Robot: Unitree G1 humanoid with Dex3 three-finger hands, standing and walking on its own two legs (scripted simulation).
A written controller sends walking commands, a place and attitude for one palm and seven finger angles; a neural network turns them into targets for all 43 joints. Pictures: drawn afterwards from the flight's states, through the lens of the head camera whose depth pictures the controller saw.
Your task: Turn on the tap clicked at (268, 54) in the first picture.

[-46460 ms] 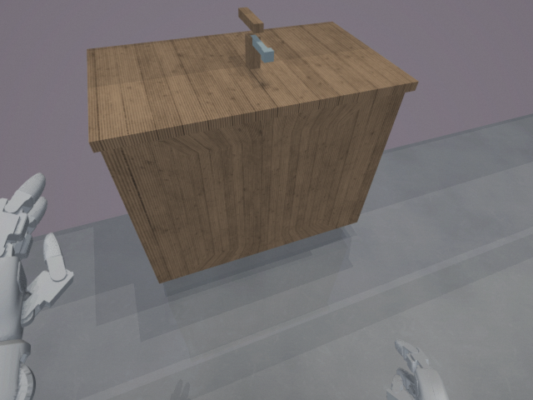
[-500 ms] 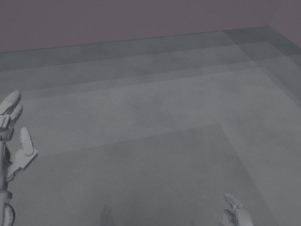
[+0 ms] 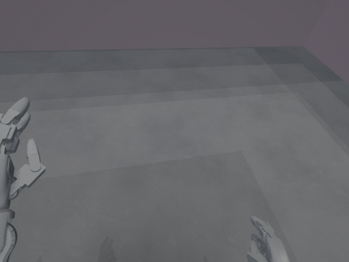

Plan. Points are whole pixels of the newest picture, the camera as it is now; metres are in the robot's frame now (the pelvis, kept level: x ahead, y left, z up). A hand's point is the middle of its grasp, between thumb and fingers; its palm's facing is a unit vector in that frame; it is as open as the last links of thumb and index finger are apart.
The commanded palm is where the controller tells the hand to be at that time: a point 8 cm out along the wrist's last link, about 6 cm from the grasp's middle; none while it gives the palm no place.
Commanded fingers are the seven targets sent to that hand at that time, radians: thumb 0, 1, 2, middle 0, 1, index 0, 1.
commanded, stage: come to a stop and stand still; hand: left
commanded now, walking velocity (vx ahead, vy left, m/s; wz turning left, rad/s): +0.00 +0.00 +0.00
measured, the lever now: out of the picture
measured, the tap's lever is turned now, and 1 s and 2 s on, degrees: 84 84 84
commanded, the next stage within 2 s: turn to face it in 0.48 s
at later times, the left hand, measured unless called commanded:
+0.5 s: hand (45, 154) +0.24 +0.25 +0.17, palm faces +0.38 -0.86 -0.34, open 7.4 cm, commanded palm +0.18 +0.28 +0.18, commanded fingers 0.00 0.90 0.90 -0.20 -0.30 -0.20 -0.30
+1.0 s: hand (70, 162) +0.24 +0.21 +0.15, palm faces +0.34 -0.87 -0.36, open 7.4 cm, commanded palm +0.18 +0.25 +0.18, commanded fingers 0.00 0.90 0.90 -0.20 -0.30 -0.20 -0.30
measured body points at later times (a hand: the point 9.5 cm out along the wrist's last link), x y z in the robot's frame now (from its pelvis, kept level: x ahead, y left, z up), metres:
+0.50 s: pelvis +0.02 +0.00 +0.00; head +0.03 +0.03 +0.45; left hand +0.21 +0.30 +0.18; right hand +0.20 -0.21 -0.06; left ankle +0.03 +0.07 -0.74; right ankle +0.02 -0.14 -0.74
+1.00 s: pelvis +0.01 -0.02 +0.00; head +0.01 -0.01 +0.45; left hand +0.21 +0.26 +0.17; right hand +0.16 -0.26 -0.07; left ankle +0.03 +0.07 -0.74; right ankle +0.02 -0.14 -0.74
